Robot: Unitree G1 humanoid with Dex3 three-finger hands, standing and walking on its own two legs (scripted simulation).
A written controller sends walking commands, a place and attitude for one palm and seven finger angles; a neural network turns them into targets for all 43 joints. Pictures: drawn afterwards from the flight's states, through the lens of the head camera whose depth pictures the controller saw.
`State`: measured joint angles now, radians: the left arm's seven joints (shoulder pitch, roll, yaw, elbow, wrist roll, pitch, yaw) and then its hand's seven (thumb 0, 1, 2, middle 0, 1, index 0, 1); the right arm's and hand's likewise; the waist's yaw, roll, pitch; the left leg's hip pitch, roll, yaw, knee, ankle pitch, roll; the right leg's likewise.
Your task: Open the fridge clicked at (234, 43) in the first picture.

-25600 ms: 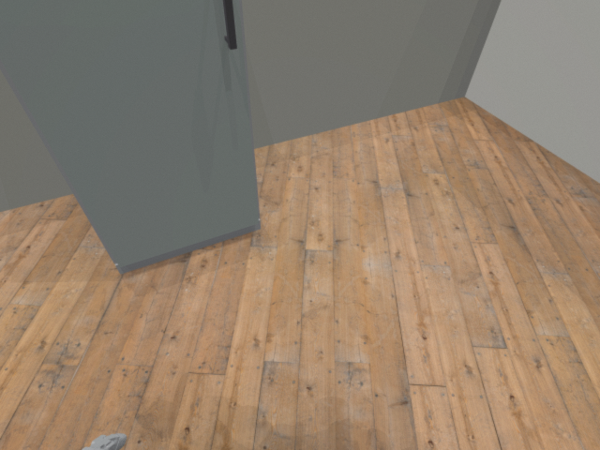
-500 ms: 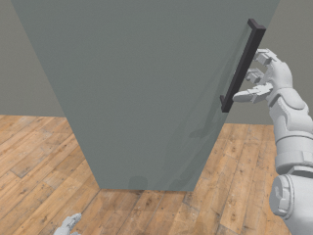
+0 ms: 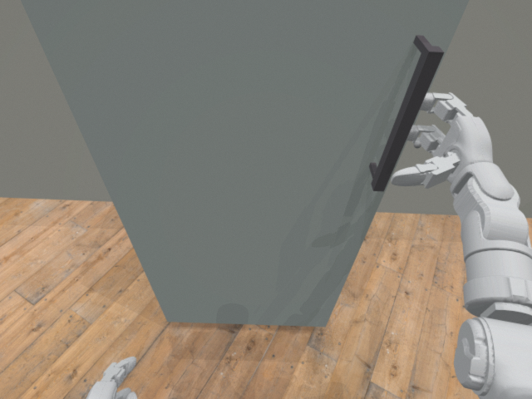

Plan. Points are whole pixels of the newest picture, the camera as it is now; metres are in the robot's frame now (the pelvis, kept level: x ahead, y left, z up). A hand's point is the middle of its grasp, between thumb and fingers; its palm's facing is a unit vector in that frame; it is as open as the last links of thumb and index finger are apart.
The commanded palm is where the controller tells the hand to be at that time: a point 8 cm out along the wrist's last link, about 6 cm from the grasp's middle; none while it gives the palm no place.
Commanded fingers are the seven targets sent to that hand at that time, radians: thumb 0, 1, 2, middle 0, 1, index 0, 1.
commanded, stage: slide the fingers in behind the handle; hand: right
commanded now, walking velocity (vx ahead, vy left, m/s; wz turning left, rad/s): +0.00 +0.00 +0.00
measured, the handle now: (396, 123) +0.49 -0.15 +0.20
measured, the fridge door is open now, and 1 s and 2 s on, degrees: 0 0 0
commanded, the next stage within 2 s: grip the handle and tug to test in 1.28 s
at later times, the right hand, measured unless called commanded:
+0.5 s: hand (393, 134) +0.44 -0.13 +0.21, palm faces -0.09 +1.00 +0.03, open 14.0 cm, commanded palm +0.41 -0.19 +0.21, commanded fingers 0.00 0.50 -0.30 0.30 1.20 0.30 1.20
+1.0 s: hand (389, 139) +0.43 -0.12 +0.21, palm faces -0.05 +1.00 +0.00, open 14.1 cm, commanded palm +0.41 -0.17 +0.21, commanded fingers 0.00 0.50 -0.30 0.30 1.20 0.30 1.20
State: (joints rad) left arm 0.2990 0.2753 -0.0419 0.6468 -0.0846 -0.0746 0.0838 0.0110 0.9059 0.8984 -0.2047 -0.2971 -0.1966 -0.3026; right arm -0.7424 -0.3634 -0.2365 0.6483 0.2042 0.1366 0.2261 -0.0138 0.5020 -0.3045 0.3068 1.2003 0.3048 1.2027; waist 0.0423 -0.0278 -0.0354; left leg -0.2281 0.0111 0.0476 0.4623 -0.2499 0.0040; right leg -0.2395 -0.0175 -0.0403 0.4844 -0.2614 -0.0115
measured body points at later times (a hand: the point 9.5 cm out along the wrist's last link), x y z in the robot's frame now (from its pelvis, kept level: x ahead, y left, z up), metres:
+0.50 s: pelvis +0.01 +0.00 +0.00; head +0.00 +0.01 +0.45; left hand +0.12 +0.25 -0.11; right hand +0.44 -0.18 +0.21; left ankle +0.00 +0.12 -0.74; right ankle +0.00 -0.11 -0.74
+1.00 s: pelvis +0.00 +0.01 +0.00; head +0.00 +0.02 +0.45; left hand +0.14 +0.25 -0.10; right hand +0.43 -0.18 +0.21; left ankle +0.00 +0.12 -0.74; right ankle +0.00 -0.11 -0.74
